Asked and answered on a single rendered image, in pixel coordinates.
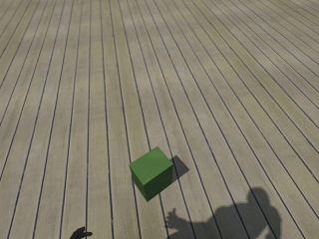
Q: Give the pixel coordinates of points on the carton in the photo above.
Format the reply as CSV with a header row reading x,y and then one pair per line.
x,y
152,173

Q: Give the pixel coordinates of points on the left robot hand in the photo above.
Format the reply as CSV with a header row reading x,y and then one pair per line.
x,y
79,233

